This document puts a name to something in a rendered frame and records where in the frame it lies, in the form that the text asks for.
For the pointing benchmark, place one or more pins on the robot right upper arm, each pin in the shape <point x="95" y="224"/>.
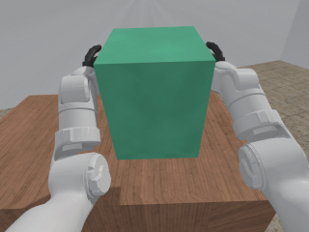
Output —
<point x="277" y="167"/>

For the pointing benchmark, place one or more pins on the robot left forearm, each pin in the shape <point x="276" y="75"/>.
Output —
<point x="78" y="114"/>

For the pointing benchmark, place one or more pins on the carton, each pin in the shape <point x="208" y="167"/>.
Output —
<point x="155" y="85"/>

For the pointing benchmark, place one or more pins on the pedestal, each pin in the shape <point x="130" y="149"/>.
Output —
<point x="204" y="194"/>

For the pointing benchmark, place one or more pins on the robot right forearm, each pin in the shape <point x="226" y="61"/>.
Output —
<point x="245" y="99"/>

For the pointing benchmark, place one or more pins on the robot left hand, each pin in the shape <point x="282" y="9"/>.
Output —
<point x="89" y="57"/>

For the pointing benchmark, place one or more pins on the robot left upper arm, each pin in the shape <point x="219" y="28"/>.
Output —
<point x="75" y="183"/>

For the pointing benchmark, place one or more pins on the robot right hand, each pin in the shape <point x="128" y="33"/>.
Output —
<point x="218" y="54"/>

